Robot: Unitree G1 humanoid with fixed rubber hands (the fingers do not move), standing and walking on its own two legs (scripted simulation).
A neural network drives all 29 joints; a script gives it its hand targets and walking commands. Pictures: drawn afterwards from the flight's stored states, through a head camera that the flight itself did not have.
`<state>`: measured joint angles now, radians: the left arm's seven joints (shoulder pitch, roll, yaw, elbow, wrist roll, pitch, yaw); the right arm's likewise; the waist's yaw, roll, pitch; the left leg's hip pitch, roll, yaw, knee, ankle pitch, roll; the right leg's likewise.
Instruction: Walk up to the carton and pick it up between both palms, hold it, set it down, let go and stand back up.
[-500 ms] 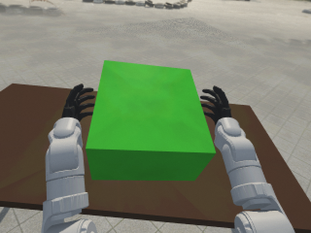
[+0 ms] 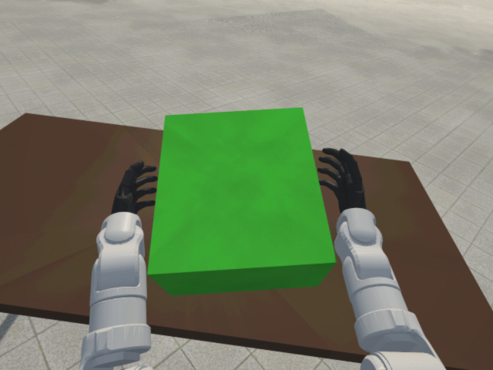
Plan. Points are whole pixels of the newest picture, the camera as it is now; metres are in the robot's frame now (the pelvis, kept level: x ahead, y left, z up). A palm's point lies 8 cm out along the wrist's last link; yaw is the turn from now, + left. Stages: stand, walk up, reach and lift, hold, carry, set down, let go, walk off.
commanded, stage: set down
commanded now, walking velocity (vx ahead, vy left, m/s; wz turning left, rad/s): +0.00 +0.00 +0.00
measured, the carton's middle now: (239, 198) +0.43 +0.02 +0.09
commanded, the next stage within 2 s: none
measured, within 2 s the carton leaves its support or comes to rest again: neither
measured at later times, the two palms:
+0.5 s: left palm (128, 224) +0.34 +0.21 +0.10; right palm (338, 202) +0.37 -0.14 +0.14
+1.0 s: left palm (134, 229) +0.35 +0.20 +0.07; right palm (333, 206) +0.39 -0.15 +0.12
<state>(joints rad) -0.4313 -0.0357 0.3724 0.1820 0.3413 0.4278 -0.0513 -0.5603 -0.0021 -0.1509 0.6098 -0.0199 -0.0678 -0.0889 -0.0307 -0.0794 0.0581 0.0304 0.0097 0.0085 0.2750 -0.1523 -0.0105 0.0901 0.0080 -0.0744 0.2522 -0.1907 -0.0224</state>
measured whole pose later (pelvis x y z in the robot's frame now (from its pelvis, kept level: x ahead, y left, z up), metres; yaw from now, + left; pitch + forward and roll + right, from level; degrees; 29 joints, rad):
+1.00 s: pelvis +0.00 +0.00 +0.00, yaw -2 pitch -2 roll +0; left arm -0.54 -0.05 0.47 0.61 0.33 0.12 0.05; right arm -0.71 0.00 -0.40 0.99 -0.20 -0.24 -0.01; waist 0.06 -0.06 0.01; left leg -0.10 0.03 0.07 0.27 -0.14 -0.01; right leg -0.06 0.01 -0.06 0.26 -0.18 -0.03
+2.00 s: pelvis +0.01 -0.01 +0.00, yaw -3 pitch +10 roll +0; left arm -0.60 -0.08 0.56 0.79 0.32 -0.07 0.09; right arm -0.78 -0.03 -0.55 1.08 -0.34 -0.28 0.04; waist 0.09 -0.06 -0.07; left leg -0.34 0.05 0.10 0.32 -0.15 -0.02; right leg -0.30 0.02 -0.07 0.32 -0.19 -0.04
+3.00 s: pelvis +0.01 +0.00 -0.01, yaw -3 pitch +17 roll +0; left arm -0.67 -0.08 0.60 0.91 0.36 -0.22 0.11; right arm -0.82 -0.06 -0.64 1.16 -0.41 -0.35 0.06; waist 0.10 -0.05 -0.12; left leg -0.52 0.05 0.11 0.37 -0.14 0.00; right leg -0.49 0.01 -0.08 0.36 -0.18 -0.03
